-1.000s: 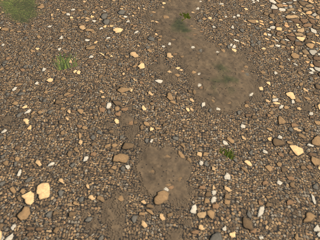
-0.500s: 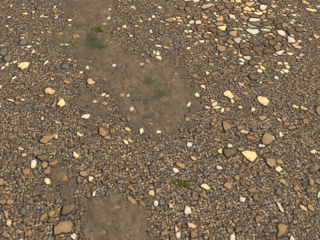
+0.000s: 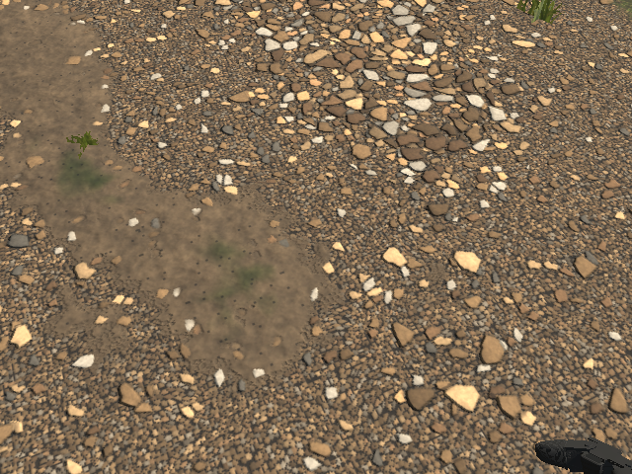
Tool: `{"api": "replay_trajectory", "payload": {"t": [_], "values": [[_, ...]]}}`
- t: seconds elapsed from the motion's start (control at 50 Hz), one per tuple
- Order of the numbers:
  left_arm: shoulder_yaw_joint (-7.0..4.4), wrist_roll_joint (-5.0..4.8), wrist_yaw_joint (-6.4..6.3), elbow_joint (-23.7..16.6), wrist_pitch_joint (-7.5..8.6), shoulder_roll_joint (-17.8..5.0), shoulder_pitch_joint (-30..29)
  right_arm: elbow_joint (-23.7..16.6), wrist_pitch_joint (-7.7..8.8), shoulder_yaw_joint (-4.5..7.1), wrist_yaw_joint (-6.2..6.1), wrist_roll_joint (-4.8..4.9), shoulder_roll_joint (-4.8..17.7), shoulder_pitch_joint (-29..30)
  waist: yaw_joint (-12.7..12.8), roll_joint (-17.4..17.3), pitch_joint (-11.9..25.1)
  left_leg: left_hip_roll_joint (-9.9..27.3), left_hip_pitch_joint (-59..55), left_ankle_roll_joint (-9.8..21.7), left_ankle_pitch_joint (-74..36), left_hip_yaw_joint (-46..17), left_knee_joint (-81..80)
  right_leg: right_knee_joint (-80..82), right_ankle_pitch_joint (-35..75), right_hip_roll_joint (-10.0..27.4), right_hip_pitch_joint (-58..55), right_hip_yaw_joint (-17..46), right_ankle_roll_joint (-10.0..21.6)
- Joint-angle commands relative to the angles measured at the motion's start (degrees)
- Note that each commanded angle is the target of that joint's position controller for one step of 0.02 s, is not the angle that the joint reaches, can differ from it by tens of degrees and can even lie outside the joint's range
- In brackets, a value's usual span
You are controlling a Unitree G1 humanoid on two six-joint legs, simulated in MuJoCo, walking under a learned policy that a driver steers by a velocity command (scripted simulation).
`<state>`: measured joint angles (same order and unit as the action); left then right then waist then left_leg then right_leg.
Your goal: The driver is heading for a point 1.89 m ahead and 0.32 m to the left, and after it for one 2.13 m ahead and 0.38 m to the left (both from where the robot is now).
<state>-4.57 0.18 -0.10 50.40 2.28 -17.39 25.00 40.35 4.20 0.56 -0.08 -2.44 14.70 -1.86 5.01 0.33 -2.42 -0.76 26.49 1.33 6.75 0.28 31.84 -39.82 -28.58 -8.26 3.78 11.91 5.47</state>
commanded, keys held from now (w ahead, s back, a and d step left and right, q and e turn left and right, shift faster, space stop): w+e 0.40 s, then w+q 0.60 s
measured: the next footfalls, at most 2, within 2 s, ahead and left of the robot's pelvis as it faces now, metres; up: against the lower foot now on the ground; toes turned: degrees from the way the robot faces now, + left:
right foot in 0.50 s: +0.37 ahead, -0.15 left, +0.00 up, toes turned -20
left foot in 1.06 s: +0.68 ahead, -0.05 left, +0.00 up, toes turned +3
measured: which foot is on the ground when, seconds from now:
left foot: down 0.00-0.50, up 0.52-1.00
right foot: up 0.00-0.48, down 0.50-1.00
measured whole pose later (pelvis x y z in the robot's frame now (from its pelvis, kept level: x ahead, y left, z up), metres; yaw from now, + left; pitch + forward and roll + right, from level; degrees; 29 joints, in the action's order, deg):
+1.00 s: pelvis +0.50 -0.10 +0.01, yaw -4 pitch +1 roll -1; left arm -1.6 1.3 -1.6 54.9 4.6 -12.4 23.1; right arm 45.9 0.1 2.0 3.3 -2.0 12.8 -5.4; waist 2.5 -0.9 -3.1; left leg 1.4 32.0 6.0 5.8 7.1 37.3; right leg -13.9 -22.9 -2.1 -8.1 -16.0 2.0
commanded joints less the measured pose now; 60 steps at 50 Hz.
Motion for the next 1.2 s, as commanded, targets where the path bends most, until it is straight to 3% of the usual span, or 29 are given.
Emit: {"api": "replay_trajectory", "payload": {"t": [0.02, 0.04, 0.06, 0.08, 0.12, 0.18, 0.3, 0.38, 0.44, 0.48, 0.5, 0.52, 0.54, 0.56, 0.58, 0.64, 0.72, 0.84, 0.92, 0.98, 1.02, 1.04, 1.06, 1.08, 1.1, 1.12, 1.14, 1.16, 1.2], "values": [[-0.29, 0.75, -0.31, -5.12, 0.37, -5.96, 2.42, 0.01, -0.75, 4.5, -1.06, -0.02, 12.48, -15.54, -6.28, -8.56, 12.77, 25.39, -35.91, 10.05, 25.0, -42.04, -16.57, -32.15, 0.04, 4.72, 32.78, -4.25, -0.08], [-0.52, 1.1, 0.33, -5.26, 0.09, -6.26, -1.8, -0.52, -0.78, 3.34, -0.84, 0.5, 7.83, -12.31, -6.32, -2.85, 6.2, 22.26, -28.34, 8.81, 21.87, -31.88, -17.4, -30.72, 5.75, 6.59, 31.83, -5.03, -0.36], [-0.32, 1.05, 0.81, -5.63, -0.11, -5.03, -3.55, -0.15, -0.68, 2.82, -0.65, 0.36, 6.05, -10.86, -5.56, -1.93, 3.27, 19.45, -23.78, 7.73, 13.51, -24.0, -18.7, -28.68, 8.55, 8.27, 30.45, -5.8, -0.93], [-0.29, 1.66, 1.34, -5.81, -0.64, -4.44, -4.53, 0.6, -0.35, 2.62, -0.76, 0.49, 5.64, -11.52, -5.28, -4.28, 1.95, 17.38, -21.26, 6.85, 7.46, -18.11, -19.51, -27.09, 9.46, 9.59, 29.43, -6.4, -1.43], [-0.05, 1.91, 2.23, -6.14, -1.84, -3.43, -4.58, 2.05, 0.75, 2.63, -0.48, 1.04, 5.61, -13.21, -4.57, -6.79, 1.86, 15.58, -19.26, 6.36, -1.26, -11.42, -20.59, -26.64, 10.9, 10.17, 28.13, -7.5, -2.16], [0.33, 1.84, 3.13, -8.24, -2.51, -2.51, -9.35, 3.33, 1.81, 3.08, -0.03, 1.58, 6.25, -15.02, -4.6, -6.1, 1.26, 16.03, -20.68, 7.37, -7.56, -5.59, -22.53, -25.45, 15.02, 11.28, 32.96, -8.11, -2.93], [1.71, 1.59, 4.42, -12.33, -2.05, -0.33, -20.85, 5.55, 1.55, 3.39, 0.06, 1.38, 6.59, -17.64, -6.46, -5.37, -1.27, 13.72, -22.17, 6.38, -13.36, 5.6, -23.24, -9.18, 26.49, 11.84, 34.24, -12.4, -3.64], [2.16, 1.99, 5.04, -14.75, -1.94, -0.3, -26.78, 7.28, 0.99, 3.9, -0.45, 1.41, 8.39, -20.82, -7.95, -5.18, -2.65, 15.66, -26.5, 5.42, -17.64, 8.97, -21.69, 0.47, 24.64, 11.12, 31.14, -16.61, -1.3], [1.96, 2.8, 4.2, -14.62, -1.76, -0.59, -25.44, 9.42, -0.15, 3.82, -0.75, 1.29, 9.53, -23.74, -6.92, -5.89, -1.05, 16.82, -29.8, 5.07, -37.49, 10.6, -13.96, 4.88, 15.97, 6.92, 23.87, -18.54, 1.8], [0.94, 3.35, 3.03, -9.73, -0.63, -1.9, -11.59, 10.29, -0.94, 3.34, -0.65, 1.48, 9.78, -23.66, -0.41, -4.41, 6.11, 15.64, -26.62, 4.41, -43.59, 12.36, 2.58, 11.68, 17.09, 3.2, 6.15, -18.22, 4.56], [-0.27, 4.36, 2.08, -7.01, -0.1, -5.55, -1.94, 8.86, -0.87, 2.54, -0.43, 1.88, 7.91, -23.13, 3.67, -0.39, 12.78, 13.65, -15.35, 3.56, -26.95, 12.31, 17.43, 12.99, 14.08, 11.3, -10.01, -9.04, 6.76], [-1.47, 4.23, 1.11, -7.06, 0.06, -12.06, -0.36, 5.83, -0.78, 0.73, 0.95, 3.22, 0.16, -27.79, 0.63, 14.01, 21.45, 3.07, 7.22, 0.62, 25.11, 10.58, 39.51, 16.63, 16.19, 33.41, -28.24, 20.88, 14.43], [-1.95, 1.93, 0.17, -7.66, -0.44, -12.19, 1.54, 5.96, -1.2, 2.93, 0.15, 2.55, 7.89, -21.48, 4.24, 4.66, 22.43, 0.65, 10.38, 1.2, 23.96, -0.74, 46.57, 20.75, 21.82, 33.71, -23.84, 25.08, 14.57], [-1.26, 1.48, -0.3, -6.4, -0.16, -9.84, -3.26, 4.83, -0.85, 3.11, 0.15, 3.22, 7.45, -17.28, 1.72, 3.27, 12.99, 3.19, 12.5, 2.04, 17.91, -3.77, 45.12, 21.06, 27.98, 30.51, -16.42, 12.73, 12.22], [-0.13, 1.42, -0.18, -5.81, 0.44, -5.97, -6.16, 5.44, -0.41, 2.64, 0.34, 3.23, 6.03, -17.57, -1.04, 2.26, 7.04, 5.22, 10.34, 2.29, 14.5, -3.16, 39.8, 23.11, 32.33, 27.47, -8.24, 5.77, 9.35], [1.54, 1.12, -0.06, -5.18, 2.13, -0.83, -10.4, 9.24, -2.83, 2.91, 1.05, 1.07, 4.32, -22.86, -5.75, 3.95, 3.22, 6.24, 1.75, 1.24, 10.46, -2.78, 33.78, 28.07, 34.47, 22.25, 2.68, -5.21, 4.22], [1.0, 0.74, -0.11, -2.85, 3.85, -2.22, -7.73, 8.32, -4.02, 3.17, 2.28, 1.14, 2.34, -18.06, -6.14, 3.33, -0.07, 6.53, 7.72, 0.61, 3.05, -2.43, 30.68, 32.53, 33.38, 21.17, 2.71, -11.35, 3.22], [1.35, 0.7, -0.65, -0.35, 3.91, -1.5, -4.32, 4.97, -3.63, 2.57, 2.98, 0.93, 1.23, -6.93, -4.1, 2.97, -3.37, 5.81, 12.39, 0.3, -7.18, 0.88, 16.4, 33.02, 37.63, 20.17, -0.96, -19.06, 1.94], [1.33, 0.93, -1.41, 2.12, 3.35, -2.36, 0.03, 2.1, -3.41, 1.78, 3.64, 0.55, 0.61, -0.34, -2.13, 2.74, -4.52, 4.26, 11.64, 2.7, -6.04, 5.84, 7.71, 30.32, 46.78, 21.88, -7.32, -22.51, 1.23], [1.05, 1.18, -2.05, 2.74, 2.63, -4.36, -0.43, 1.82, -3.49, 2.13, 3.39, 0.43, 1.6, -2.11, -4.05, 4.36, -1.96, 0.01, 5.4, 6.02, 1.13, 9.26, 5.05, 21.98, 68.87, 22.72, -11.41, -25.31, 0.12], [0.53, 1.45, -2.34, 2.49, 1.75, -6.36, -1.9, 3.55, -3.39, 3.06, 2.78, 0.32, 3.3, -9.48, -7.71, 5.75, 2.72, -3.64, -3.25, 9.01, 7.6, 10.09, 4.16, 9.02, 79.48, 23.28, -11.7, -26.14, 0.41], [0.34, 1.4, -2.19, 2.04, 1.3, -6.98, -2.53, 5.5, -2.91, 4.02, 2.37, 0.08, 4.96, -16.13, -10.74, 4.89, 6.55, -4.98, -12.0, 10.79, 8.28, 8.75, 0.73, -1.95, 74.44, 23.04, -8.19, -26.17, 0.38], [0.42, 1.09, -1.83, 0.65, 1.36, -6.62, -4.11, 7.74, -2.62, 5.7, 1.55, -0.63, 8.99, -24.64, -15.21, 0.21, 10.99, 0.26, -25.37, 13.98, 10.26, -0.35, -4.67, -18.68, 58.11, 20.91, 2.6, -26.77, -1.21], [1.78, 0.76, -0.5, -3.11, 1.86, 0.72, -1.95, 7.16, -3.01, 7.45, 0.79, -0.37, 15.82, -22.65, -10.04, -13.49, 13.67, 17.68, -41.93, 22.77, 7.44, -30.65, -7.92, -40.32, 1.28, 8.3, 29.24, -24.62, -4.74], [1.06, 1.11, -0.18, -5.15, 2.62, -3.52, -8.37, 6.89, -3.45, 7.6, 1.01, 1.92, 15.91, -23.68, -12.69, -5.81, 16.26, 19.82, -43.27, 25.39, 6.17, -42.5, -14.48, -46.02, -0.37, 6.25, 37.19, -10.56, -4.67], [1.39, 0.55, 0.1, -6.56, 3.53, -3.04, -11.41, 7.14, -3.58, 7.08, 0.52, 2.14, 13.76, -20.21, -10.83, -3.14, 8.18, 19.34, -37.12, 23.21, 3.73, -33.66, -15.9, -42.81, 5.85, 10.37, 40.64, -8.68, -4.16], [1.47, 0.39, 0.01, -6.25, 4.09, -3.24, -10.83, 7.16, -3.44, 6.22, 0.39, 2.25, 10.28, -17.87, -8.33, 0.75, 3.46, 17.02, -29.42, 20.41, -2.06, -28.22, -17.04, -37.06, 9.39, 12.37, 37.91, -9.41, -4.22], [1.33, 0.97, -0.11, -5.68, 3.68, -3.11, -10.3, 6.82, -3.07, 5.66, 0.21, 2.17, 8.36, -15.25, -5.95, 2.44, 1.08, 13.78, -24.03, 17.94, -7.41, -23.29, -17.61, -32.74, 10.32, 13.68, 34.61, -9.45, -4.75], [1.52, 2.46, 0.2, -5.54, 1.43, -2.18, -8.17, 6.42, -2.03, 4.88, 0.08, 2.55, 6.79, -13.65, -3.44, 0.86, 2.0, 10.03, -18.6, 16.53, -14.51, -17.43, -18.58, -27.87, 10.47, 14.33, 28.77, -9.6, -6.55]]}}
